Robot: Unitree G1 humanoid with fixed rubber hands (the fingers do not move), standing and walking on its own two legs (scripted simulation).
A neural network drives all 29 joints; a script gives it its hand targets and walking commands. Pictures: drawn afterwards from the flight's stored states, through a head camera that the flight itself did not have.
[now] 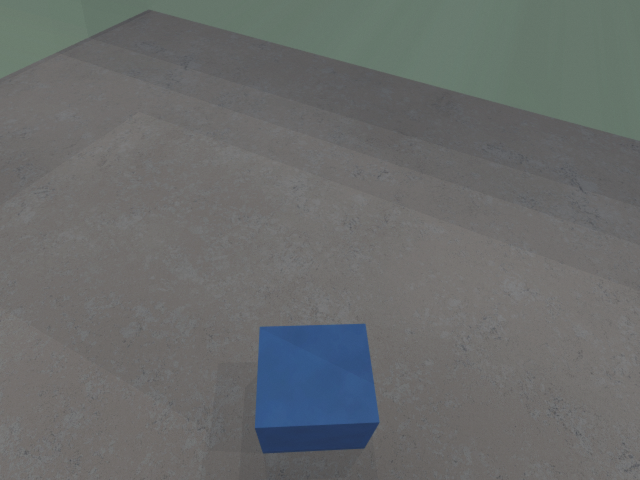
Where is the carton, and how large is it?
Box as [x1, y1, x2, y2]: [255, 324, 379, 452]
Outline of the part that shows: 365,324 260,327 255,429 263,452 363,448 379,422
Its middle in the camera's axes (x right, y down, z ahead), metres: -0.01 +0.42 +1.09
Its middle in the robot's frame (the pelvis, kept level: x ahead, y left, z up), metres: +0.45 -0.01 -0.63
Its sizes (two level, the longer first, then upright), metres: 0.292 0.257 0.273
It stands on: the floor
